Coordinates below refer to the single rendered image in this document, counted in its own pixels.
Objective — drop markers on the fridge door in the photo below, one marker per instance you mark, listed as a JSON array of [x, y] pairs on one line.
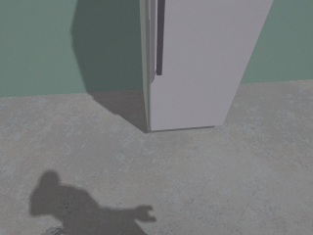
[[206, 47]]

